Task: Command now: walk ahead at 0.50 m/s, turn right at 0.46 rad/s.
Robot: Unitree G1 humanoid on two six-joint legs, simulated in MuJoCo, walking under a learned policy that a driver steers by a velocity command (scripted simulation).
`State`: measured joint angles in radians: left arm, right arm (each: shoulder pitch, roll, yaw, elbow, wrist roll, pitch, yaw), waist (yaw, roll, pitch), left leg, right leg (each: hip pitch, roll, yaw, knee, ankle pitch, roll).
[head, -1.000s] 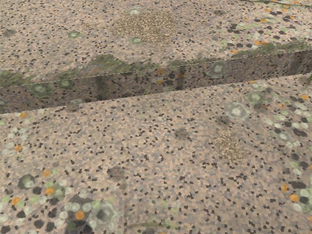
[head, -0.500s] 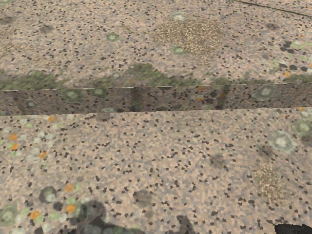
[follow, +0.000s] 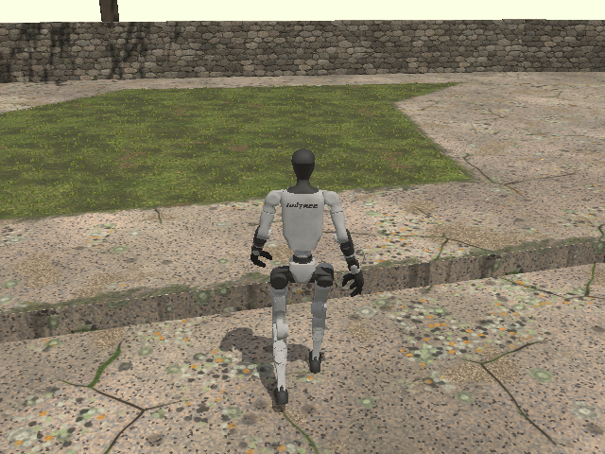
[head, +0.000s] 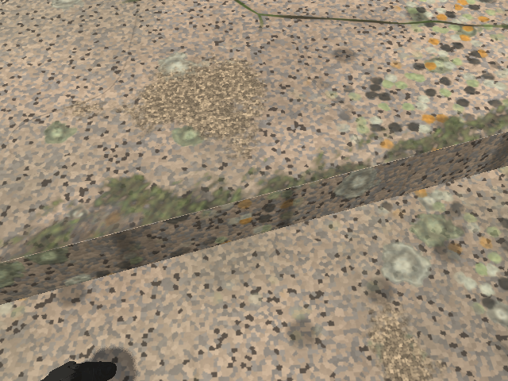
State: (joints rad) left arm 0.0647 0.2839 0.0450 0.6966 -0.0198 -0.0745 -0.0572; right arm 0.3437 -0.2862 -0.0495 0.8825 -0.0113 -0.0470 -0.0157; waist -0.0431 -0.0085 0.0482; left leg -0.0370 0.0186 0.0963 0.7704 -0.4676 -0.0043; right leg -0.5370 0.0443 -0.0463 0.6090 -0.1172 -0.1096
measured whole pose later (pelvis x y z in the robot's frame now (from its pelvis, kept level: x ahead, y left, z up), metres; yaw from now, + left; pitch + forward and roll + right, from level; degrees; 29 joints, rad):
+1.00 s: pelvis +0.52 -0.09 +0.02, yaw -25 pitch +1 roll +1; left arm 0.13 0.24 0.01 0.77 0.03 -0.05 -0.02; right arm 0.38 -0.23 -0.02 0.91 -0.01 -0.04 0.00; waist -0.05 0.01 0.05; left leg -0.30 0.03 0.04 1.10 -0.41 0.03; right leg -0.34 0.05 -0.06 0.51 -0.19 -0.09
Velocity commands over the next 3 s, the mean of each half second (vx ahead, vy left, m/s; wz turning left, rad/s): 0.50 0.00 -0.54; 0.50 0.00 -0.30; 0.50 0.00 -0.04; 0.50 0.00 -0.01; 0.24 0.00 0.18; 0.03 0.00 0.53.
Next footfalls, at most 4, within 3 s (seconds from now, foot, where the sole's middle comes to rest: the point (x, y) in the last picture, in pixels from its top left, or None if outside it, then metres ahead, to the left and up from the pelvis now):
0.42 left None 0.42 0.10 -0.75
0.90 right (327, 321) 0.58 -0.18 -0.75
1.56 left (309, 145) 1.03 -0.17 -0.56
2.12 right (389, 73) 1.34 -0.47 -0.56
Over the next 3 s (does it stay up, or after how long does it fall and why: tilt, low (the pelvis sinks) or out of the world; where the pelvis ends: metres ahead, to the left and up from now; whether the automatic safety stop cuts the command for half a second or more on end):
stays up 1.41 -0.37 0.21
